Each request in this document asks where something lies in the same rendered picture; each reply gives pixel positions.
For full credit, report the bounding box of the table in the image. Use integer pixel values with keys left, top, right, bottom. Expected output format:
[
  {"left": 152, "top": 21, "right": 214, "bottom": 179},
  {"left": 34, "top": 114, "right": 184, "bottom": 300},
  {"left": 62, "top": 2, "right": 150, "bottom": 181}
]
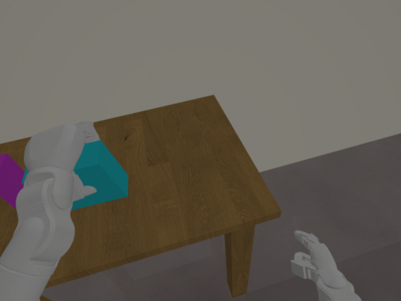
[{"left": 0, "top": 95, "right": 281, "bottom": 301}]

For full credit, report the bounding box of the robot left hand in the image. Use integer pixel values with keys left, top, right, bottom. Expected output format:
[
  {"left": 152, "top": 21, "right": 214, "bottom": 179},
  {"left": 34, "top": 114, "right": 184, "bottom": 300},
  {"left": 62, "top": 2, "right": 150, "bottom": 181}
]
[{"left": 24, "top": 121, "right": 100, "bottom": 202}]

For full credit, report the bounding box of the robot right hand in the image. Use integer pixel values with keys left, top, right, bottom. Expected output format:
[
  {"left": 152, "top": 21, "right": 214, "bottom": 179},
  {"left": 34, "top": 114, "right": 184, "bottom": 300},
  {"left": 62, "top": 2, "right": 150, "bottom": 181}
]
[{"left": 291, "top": 230, "right": 337, "bottom": 283}]

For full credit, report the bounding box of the robot right forearm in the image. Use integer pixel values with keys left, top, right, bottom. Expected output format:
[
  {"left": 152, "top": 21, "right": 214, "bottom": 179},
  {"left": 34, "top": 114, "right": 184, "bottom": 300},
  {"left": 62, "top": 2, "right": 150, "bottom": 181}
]
[{"left": 316, "top": 267, "right": 362, "bottom": 301}]

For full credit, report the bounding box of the robot left forearm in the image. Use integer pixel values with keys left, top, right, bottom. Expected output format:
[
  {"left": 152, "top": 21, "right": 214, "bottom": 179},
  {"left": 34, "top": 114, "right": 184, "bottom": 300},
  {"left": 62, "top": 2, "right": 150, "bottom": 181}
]
[{"left": 0, "top": 167, "right": 75, "bottom": 301}]

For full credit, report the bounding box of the sponge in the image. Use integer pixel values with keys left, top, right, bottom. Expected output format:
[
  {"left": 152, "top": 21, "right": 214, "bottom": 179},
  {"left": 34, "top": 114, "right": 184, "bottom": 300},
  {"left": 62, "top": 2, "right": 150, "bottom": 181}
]
[{"left": 22, "top": 140, "right": 128, "bottom": 210}]

